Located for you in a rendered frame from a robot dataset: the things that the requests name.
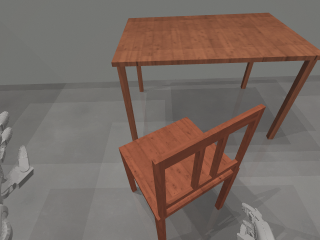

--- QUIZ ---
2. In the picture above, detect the table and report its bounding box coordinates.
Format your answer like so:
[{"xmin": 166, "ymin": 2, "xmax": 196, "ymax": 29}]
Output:
[{"xmin": 111, "ymin": 12, "xmax": 320, "ymax": 141}]

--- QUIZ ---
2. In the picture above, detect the robot left hand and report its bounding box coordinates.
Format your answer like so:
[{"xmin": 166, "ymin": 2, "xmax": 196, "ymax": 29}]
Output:
[{"xmin": 0, "ymin": 111, "xmax": 34, "ymax": 205}]

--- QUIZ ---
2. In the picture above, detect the left robot forearm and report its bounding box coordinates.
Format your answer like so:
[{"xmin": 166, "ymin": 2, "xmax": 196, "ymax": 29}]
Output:
[{"xmin": 0, "ymin": 204, "xmax": 13, "ymax": 240}]

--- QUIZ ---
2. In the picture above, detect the chair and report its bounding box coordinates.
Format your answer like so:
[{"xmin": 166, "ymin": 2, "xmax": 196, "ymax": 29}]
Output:
[{"xmin": 119, "ymin": 104, "xmax": 266, "ymax": 240}]

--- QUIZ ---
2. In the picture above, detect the robot right hand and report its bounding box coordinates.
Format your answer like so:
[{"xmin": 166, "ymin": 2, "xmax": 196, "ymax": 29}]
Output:
[{"xmin": 237, "ymin": 203, "xmax": 275, "ymax": 240}]

